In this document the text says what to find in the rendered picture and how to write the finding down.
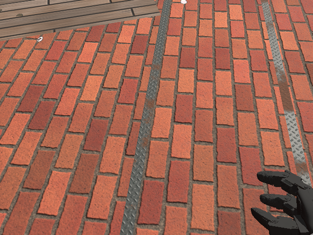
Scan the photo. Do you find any right robot hand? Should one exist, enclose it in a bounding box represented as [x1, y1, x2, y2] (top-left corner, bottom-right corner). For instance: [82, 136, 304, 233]
[250, 170, 313, 235]

